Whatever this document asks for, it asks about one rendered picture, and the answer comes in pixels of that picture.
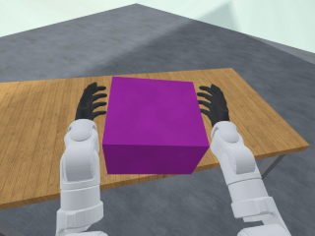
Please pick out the carton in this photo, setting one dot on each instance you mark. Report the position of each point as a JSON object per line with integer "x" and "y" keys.
{"x": 153, "y": 127}

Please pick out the right robot forearm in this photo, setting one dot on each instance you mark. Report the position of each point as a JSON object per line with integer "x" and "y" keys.
{"x": 249, "y": 196}

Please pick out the table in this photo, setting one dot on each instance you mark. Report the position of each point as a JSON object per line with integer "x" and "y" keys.
{"x": 35, "y": 117}

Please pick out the left robot forearm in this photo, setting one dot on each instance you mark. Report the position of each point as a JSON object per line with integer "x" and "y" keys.
{"x": 80, "y": 204}

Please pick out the right robot hand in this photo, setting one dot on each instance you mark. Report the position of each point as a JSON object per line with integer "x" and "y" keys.
{"x": 217, "y": 104}

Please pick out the robot right upper arm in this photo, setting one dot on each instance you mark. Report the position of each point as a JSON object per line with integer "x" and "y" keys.
{"x": 263, "y": 230}

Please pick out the left robot hand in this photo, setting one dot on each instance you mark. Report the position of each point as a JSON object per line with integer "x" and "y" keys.
{"x": 86, "y": 106}

